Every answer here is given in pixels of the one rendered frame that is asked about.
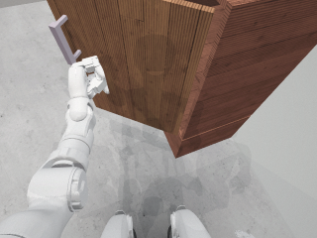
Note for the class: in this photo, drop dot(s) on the left robot thigh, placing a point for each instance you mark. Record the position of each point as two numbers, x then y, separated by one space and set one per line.
119 226

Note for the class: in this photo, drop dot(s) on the robot thigh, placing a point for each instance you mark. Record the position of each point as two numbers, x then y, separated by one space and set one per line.
185 224
119 226

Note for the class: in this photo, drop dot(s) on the handle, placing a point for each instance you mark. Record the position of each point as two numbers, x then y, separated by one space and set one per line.
62 42

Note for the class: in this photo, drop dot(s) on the robot left upper arm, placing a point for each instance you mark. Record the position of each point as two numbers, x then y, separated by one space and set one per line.
54 195

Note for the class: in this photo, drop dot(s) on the robot left hand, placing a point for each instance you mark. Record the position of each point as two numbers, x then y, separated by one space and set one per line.
81 85

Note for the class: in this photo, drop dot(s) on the cupboard door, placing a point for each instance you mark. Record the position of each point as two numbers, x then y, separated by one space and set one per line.
149 50

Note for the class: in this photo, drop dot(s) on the right robot thigh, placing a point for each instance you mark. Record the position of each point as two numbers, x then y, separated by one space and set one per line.
185 224

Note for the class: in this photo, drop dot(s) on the robot left forearm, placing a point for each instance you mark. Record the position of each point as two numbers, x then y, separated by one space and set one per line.
76 143

